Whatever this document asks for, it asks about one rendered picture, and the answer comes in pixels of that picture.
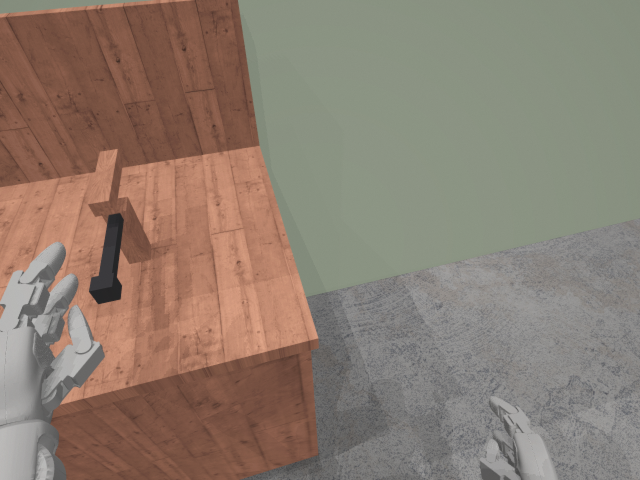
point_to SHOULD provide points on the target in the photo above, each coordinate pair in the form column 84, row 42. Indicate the tap lever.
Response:
column 106, row 287

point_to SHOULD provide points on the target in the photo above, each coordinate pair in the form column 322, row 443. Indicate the robot left hand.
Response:
column 31, row 322

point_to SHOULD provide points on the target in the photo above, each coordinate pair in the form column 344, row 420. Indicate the counter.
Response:
column 145, row 109

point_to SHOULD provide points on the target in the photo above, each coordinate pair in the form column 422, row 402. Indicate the robot right hand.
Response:
column 527, row 454

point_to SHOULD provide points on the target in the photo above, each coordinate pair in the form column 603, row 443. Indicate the left robot forearm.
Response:
column 27, row 451

